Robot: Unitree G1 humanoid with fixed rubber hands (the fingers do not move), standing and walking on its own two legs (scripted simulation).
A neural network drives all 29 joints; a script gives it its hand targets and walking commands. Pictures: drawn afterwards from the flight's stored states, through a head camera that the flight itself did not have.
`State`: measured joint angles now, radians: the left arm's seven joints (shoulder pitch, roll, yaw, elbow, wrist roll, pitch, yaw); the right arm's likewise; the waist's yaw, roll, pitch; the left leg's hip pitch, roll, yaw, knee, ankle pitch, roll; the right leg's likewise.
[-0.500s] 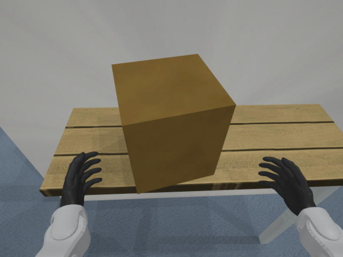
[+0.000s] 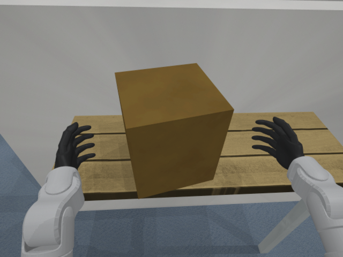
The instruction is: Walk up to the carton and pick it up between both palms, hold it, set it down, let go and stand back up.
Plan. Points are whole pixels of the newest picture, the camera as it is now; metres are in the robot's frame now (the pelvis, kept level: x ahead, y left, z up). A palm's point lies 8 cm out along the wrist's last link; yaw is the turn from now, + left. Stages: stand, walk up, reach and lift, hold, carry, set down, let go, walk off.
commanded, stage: reach and lift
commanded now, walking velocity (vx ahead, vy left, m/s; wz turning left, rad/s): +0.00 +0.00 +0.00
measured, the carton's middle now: (167, 130) +0.41 +0.04 +0.10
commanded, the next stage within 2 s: none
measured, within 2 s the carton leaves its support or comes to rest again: neither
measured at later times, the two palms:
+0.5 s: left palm (64, 133) +0.30 +0.23 +0.19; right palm (277, 112) +0.39 -0.20 +0.19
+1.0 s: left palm (59, 99) +0.34 +0.25 +0.24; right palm (266, 76) +0.45 -0.17 +0.25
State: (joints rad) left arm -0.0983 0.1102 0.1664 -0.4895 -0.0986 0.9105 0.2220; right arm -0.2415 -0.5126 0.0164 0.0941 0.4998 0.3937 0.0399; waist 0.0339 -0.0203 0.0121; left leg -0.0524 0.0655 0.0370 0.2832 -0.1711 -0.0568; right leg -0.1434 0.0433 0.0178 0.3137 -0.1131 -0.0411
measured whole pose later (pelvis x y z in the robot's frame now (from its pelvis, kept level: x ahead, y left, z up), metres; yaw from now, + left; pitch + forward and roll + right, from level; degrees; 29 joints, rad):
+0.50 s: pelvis +0.01 +0.00 +0.00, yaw +1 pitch +0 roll +0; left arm -0.38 0.16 0.23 -0.31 -0.12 0.99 0.20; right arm -0.60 -0.55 0.09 0.34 0.54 0.47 0.04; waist 0.05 0.00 -0.05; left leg -0.12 0.07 0.01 0.30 -0.18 -0.06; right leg -0.19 0.05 0.00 0.31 -0.11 -0.04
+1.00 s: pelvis +0.01 +0.00 +0.00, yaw +2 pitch +2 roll +0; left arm -0.70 0.22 0.22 -0.01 -0.15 1.00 0.22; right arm -0.95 -0.59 0.15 0.65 0.58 0.51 0.04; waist 0.10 0.02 -0.08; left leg -0.18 0.07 -0.01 0.34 -0.20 -0.06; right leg -0.23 0.05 -0.01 0.30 -0.11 -0.04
